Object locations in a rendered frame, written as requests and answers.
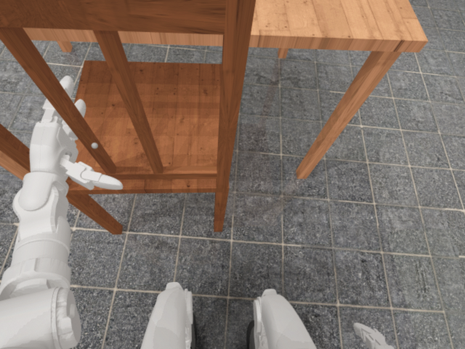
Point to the table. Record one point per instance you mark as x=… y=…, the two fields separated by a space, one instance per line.
x=385 y=27

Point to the right robot thigh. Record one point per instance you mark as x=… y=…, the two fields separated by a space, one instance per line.
x=275 y=317

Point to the right robot hand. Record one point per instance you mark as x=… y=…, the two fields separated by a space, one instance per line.
x=373 y=338

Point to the left robot forearm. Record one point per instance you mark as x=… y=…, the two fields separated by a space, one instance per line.
x=42 y=247

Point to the left robot hand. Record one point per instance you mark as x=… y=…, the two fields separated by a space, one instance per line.
x=51 y=139

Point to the robot right shin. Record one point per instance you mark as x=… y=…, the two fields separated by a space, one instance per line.
x=261 y=341

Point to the robot left upper arm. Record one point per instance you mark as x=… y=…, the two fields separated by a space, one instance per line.
x=47 y=319

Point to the chair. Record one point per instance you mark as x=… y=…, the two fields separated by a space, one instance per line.
x=160 y=127

